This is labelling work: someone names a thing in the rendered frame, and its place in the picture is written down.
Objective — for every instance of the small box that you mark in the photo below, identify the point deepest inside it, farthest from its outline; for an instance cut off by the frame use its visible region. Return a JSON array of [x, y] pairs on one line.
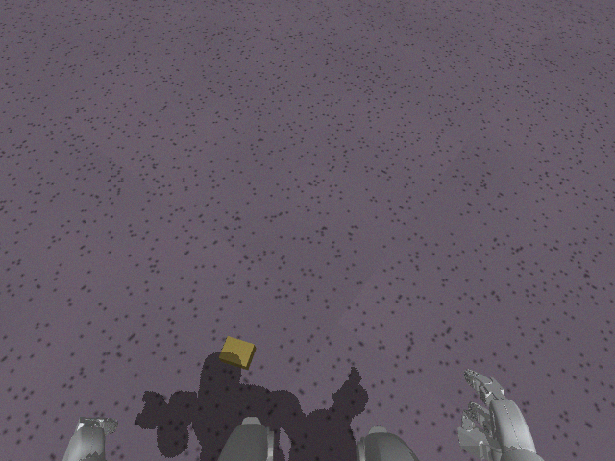
[[237, 353]]

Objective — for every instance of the left robot hand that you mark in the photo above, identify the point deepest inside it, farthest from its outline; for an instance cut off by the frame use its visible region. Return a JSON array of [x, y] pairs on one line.
[[89, 438]]

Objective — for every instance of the right robot hand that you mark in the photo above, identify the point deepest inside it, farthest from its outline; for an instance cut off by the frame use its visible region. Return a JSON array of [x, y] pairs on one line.
[[504, 426]]

